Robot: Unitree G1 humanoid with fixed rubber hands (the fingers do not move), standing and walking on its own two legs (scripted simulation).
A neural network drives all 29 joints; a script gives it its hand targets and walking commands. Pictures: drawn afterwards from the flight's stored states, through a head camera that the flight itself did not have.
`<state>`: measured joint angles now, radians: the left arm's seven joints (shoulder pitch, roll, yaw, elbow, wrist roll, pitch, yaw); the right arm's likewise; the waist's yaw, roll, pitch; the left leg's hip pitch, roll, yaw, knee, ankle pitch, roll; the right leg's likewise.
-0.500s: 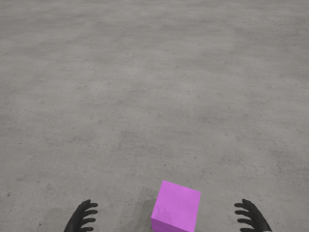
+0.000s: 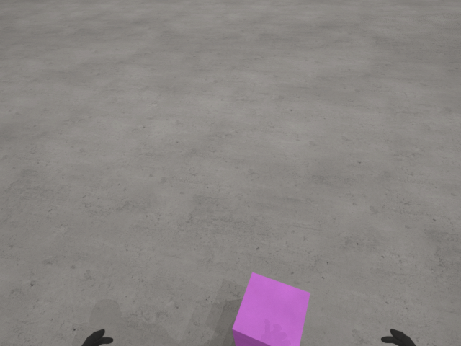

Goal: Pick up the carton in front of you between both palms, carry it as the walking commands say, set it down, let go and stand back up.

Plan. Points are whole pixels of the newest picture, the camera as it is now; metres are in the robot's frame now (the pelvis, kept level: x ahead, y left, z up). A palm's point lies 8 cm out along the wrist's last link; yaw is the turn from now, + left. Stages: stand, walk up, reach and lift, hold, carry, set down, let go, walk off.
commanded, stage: stand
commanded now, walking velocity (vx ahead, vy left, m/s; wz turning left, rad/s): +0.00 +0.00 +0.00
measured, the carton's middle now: (270, 321) +0.36 -0.07 -0.65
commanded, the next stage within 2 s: none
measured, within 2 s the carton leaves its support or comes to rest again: neither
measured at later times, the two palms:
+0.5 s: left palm out of the picture +0.09 +0.30 -0.08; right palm out of the picture +0.09 -0.29 -0.10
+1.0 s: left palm out of the picture +0.07 +0.31 -0.09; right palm out of the picture +0.06 -0.30 -0.10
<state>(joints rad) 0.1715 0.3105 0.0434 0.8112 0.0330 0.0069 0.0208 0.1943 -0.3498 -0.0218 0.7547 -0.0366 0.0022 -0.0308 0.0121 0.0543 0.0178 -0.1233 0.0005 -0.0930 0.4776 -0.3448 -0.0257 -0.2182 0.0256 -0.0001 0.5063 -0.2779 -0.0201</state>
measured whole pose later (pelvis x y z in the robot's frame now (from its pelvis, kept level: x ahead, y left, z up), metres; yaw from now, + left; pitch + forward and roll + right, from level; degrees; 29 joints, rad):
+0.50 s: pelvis -0.01 +0.00 +0.01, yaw +0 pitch -2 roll +0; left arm 0.13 0.34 0.03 0.95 0.02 0.00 0.01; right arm 0.19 -0.37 0.00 0.89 -0.03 -0.01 -0.03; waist 0.01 0.04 0.02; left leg -0.07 0.00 -0.08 0.40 -0.29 -0.03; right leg -0.17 0.02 0.00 0.43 -0.22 -0.02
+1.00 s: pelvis -0.02 +0.00 +0.01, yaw -1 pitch -2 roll +0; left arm 0.12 0.37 0.01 1.03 0.02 0.00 0.00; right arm 0.17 -0.39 0.00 0.97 -0.03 -0.02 -0.02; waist 0.01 0.03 0.03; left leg -0.07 0.00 -0.07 0.36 -0.25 -0.02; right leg -0.17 0.02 0.02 0.39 -0.18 -0.01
